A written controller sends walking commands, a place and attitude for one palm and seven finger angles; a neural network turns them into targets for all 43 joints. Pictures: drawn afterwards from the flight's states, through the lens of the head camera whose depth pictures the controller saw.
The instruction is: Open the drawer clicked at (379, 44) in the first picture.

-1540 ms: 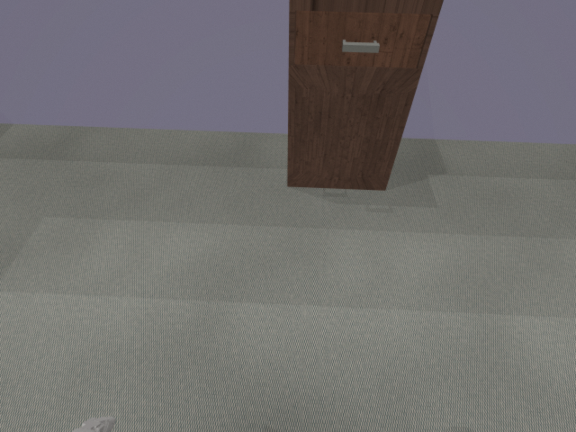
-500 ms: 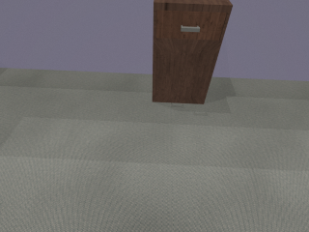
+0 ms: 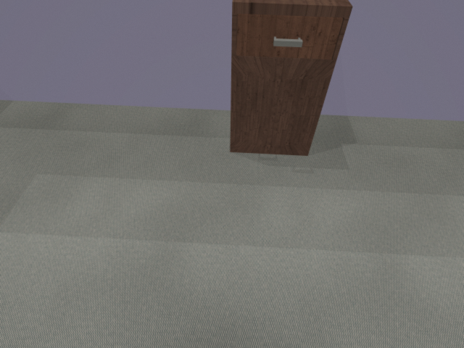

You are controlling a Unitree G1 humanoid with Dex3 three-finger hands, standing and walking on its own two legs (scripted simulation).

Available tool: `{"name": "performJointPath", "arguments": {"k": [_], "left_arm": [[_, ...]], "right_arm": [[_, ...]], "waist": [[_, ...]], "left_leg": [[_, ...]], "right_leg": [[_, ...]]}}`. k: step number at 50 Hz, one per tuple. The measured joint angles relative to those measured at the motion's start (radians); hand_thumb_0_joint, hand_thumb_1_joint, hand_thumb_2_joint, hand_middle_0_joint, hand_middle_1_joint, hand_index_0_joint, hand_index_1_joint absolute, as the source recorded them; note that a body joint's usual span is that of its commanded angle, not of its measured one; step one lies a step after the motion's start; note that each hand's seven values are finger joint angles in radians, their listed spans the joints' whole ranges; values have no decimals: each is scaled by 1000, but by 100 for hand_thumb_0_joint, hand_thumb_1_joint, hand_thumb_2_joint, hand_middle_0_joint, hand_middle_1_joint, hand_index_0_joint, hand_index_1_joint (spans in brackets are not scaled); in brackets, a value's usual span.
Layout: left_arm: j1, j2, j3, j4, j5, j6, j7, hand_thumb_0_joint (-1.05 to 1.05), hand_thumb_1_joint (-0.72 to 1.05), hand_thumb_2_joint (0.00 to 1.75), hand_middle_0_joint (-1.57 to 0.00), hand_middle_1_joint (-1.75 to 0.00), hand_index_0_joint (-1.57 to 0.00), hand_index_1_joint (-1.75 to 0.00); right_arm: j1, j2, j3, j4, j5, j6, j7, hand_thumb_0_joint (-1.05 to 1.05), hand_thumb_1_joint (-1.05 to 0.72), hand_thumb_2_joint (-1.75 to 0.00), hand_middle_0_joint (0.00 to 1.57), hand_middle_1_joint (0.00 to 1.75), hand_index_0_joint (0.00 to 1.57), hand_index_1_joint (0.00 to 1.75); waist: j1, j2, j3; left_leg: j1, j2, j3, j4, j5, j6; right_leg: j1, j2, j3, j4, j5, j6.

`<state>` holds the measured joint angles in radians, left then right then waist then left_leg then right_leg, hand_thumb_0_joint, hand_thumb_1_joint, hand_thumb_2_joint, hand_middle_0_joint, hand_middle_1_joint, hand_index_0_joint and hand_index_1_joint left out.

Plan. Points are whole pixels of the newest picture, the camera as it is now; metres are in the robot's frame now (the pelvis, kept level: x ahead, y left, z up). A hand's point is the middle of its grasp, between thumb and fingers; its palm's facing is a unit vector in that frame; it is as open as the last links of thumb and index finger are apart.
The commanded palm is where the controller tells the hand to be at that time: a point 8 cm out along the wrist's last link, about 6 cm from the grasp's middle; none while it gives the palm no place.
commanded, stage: walk to a spot facing it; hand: left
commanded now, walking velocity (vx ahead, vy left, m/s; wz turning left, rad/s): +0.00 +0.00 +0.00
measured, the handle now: (287, 40) +1.35 -0.17 -0.05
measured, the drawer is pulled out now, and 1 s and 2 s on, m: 0.00 0.00 0.00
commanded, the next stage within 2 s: none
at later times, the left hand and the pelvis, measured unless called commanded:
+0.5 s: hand out of the picture +0.05 +0.18 -0.18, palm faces -0.11 -0.96 -0.25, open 7.4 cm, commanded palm none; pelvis +0.00 -0.02 -0.02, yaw -10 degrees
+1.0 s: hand (145, 314) +0.22 +0.21 -0.19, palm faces -0.34 -0.92 -0.19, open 7.4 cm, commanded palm none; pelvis +0.15 +0.01 -0.01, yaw -27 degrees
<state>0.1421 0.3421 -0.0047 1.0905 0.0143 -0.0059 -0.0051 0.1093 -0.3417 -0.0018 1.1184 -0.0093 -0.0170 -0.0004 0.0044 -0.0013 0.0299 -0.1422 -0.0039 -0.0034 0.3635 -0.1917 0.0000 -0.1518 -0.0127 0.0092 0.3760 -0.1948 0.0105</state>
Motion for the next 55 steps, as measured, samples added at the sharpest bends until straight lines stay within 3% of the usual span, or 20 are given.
{"name": "performJointPath", "arguments": {"k": [11, 17, 20, 22, 25, 27, 29, 33, 39, 43, 45, 47, 50, 52, 55], "left_arm": [[7, -5, 8, -19, 0, 16, 5, 1, 91, 90, -21, -30, -20, -30], [51, -40, 23, -72, 5, 53, 0, 1, 91, 90, -20, -30, -20, -30], [88, -68, 33, -93, 9, 62, -16, 1, 91, 90, -20, -30, -20, -30], [121, -92, 40, -106, 13, 57, -28, 1, 91, 90, -20, -30, -20, -30], [169, -128, 40, -121, 14, 20, -20, 1, 91, 90, -20, -30, -20, -30], [205, -151, 38, -120, 11, 4, -12, 0, 91, 90, -20, -30, -20, -30], [240, -170, 36, -108, 11, -4, -10, 0, 91, 90, -20, -30, -20, -30], [289, -189, 36, -83, 11, -16, -14, 1, 91, 90, -21, -30, -20, -30], [309, -183, 51, -70, 16, -22, -9, 1, 91, 90, -21, -30, -21, -30], [303, -161, 66, -72, 17, -17, -4, 1, 91, 90, -21, -30, -21, -30], [304, -149, 78, -76, 11, -10, -6, 1, 91, 90, -21, -30, -21, -30], [272, -126, 92, -65, 9, 4, -10, 1, 91, 90, -21, -30, -20, -30], [215, -92, 108, -67, 19, 20, -25, 1, 91, 90, -20, -30, -20, -30], [176, -76, 115, -90, 24, 25, -34, 1, 91, 90, -20, -30, -20, -30], [120, -65, 122, -131, 27, 29, -39, 1, 92, 90, -20, -30, -20, -30]], "right_arm": [[-9, 7, -5, -18, -3, 7, -9, 0, -91, -90, 20, 29, 20, 30], [9, 62, -19, -87, -5, 25, -19, 0, -91, -90, 20, 29, 20, 30], [35, 84, -23, -105, -8, 31, -11, 0, -91, -90, 20, 29, 20, 30], [58, 88, -28, -110, -11, 36, -5, 0, -91, -90, 20, 29, 20, 30], [89, 90, -36, -105, -10, 55, 1, 0, -91, -90, 20, 29, 20, 30], [93, 94, -41, -101, -12, 56, 7, 0, -91, -90, 20, 29, 20, 30], [91, 98, -46, -111, -15, 45, 12, 1, -91, -90, 20, 29, 20, 30], [77, 111, -55, -144, -15, 24, 14, 1, -91, -90, 20, 29, 20, 30], [45, 126, -61, -171, -11, 12, 14, 1, -91, -90, 20, 29, 20, 30], [23, 138, -54, -185, -5, -7, 10, 1, -91, -90, 20, 29, 20, 30], [18, 141, -45, -200, -7, -34, 3, 1, -91, -90, 20, 29, 20, 30], [13, 160, -36, -206, -14, -50, -3, 0, -91, -90, 20, 29, 20, 30], [55, 186, -26, -202, -16, -59, -9, 0, -91, -90, 20, 29, 20, 30], [96, 195, -24, -183, -16, -64, -15, 0, -91, -90, 20, 29, 20, 30], [162, 196, -31, -146, -11, -69, -26, 0, -92, -90, 20, 29, 20, 30]], "waist": [[11, 0, 3], [14, -16, 19], [25, -13, 22], [30, 10, 17], [35, 39, 7], [45, 40, 4], [43, 34, 3], [37, 17, -2], [55, 2, -6], [72, -16, -12], [67, -18, -20], [61, -44, -8], [42, -58, -14], [35, -59, -21], [24, -56, -26]], "left_leg": [[-11, 11, 22, 22, -15, -4], [-60, 26, 84, 116, -68, -7], [-67, 47, 123, 176, -111, -12], [-79, 77, 137, 240, -156, -22], [-195, 84, 77, 512, -315, -25], [-275, 69, 47, 653, -270, -27], [-331, 67, 45, 692, -195, -35], [-391, 77, 47, 643, -97, -51], [-383, 77, 34, 480, -76, -57], [-289, 50, 44, 286, -89, -47], [-222, 49, 53, 178, -54, -20], [-208, 48, 97, 230, -66, 19], [-130, 59, 149, 189, -91, 35], [-75, 64, 180, 131, -84, 35], [-4, 63, 226, 58, -84, 38]], "right_leg": [[-22, 11, 22, 22, -4, -2], [-118, 29, 80, 164, -57, -5], [-162, 21, 34, 292, -180, -4], [-148, 23, -9, 292, -192, -12], [-146, 51, -28, 290, -140, -58], [-117, 63, -13, 232, -131, -72], [-83, 68, 8, 155, -95, -71], [-34, 68, 56, 42, -47, -65], [10, 73, 119, -6, -58, -44], [22, 70, 164, 44, -121, -17], [-16, 81, 176, 168, -192, -15], [-117, 67, 126, 438, -268, -22], [-265, 28, 17, 727, -211, -18], [-344, -3, -27, 796, -134, -8], [-438, -40, -42, 822, -32, 7]]}}
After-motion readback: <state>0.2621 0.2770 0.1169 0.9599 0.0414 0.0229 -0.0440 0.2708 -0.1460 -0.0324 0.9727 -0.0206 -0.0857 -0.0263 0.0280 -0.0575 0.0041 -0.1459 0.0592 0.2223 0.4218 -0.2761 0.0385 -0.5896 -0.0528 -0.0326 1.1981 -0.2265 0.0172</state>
